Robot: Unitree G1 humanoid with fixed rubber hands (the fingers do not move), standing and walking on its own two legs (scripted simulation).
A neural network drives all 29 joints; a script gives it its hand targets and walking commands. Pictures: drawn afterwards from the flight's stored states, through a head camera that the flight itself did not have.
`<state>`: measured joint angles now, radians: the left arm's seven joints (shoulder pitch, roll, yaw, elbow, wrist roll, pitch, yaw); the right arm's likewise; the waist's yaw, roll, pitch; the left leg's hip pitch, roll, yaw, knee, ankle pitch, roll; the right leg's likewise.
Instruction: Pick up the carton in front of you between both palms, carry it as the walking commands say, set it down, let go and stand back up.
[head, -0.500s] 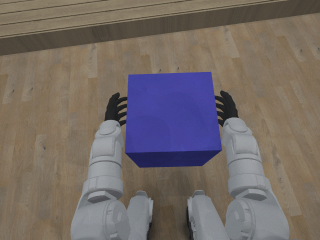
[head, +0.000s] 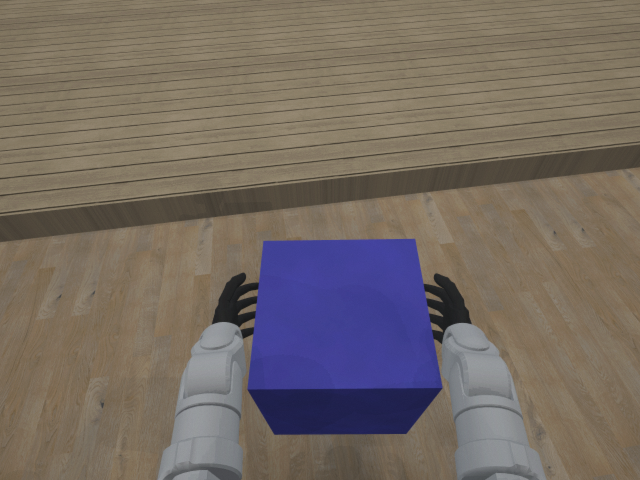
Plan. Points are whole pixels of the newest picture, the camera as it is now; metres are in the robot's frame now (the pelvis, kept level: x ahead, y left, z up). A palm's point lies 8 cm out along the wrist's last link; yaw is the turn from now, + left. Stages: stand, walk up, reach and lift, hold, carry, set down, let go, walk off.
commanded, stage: reach and lift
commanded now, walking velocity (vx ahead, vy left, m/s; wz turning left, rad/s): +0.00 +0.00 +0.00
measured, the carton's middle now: (339, 343) +0.32 +0.00 -0.06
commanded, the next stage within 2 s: hold in 1.06 s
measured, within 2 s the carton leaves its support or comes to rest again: neither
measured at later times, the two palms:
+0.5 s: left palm (222, 326) +0.30 +0.15 +0.04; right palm (463, 327) +0.29 -0.15 +0.04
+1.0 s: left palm (220, 320) +0.30 +0.15 +0.05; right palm (464, 321) +0.30 -0.15 +0.05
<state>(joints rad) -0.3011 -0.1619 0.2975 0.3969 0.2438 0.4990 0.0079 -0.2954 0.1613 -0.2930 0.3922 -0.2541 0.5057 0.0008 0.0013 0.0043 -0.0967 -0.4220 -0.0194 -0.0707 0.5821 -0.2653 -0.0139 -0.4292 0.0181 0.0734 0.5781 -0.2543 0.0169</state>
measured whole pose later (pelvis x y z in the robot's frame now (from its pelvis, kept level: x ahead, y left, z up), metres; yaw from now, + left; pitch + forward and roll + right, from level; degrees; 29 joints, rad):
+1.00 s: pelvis +0.01 +0.00 +0.02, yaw +0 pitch -5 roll +0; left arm -0.26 -0.15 0.23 0.27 0.28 0.68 -0.01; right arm -0.25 0.15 -0.22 0.26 -0.28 0.69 0.01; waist 0.00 0.00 0.03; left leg -0.08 -0.01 -0.08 0.37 -0.20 -0.01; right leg -0.08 0.01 0.07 0.36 -0.19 0.01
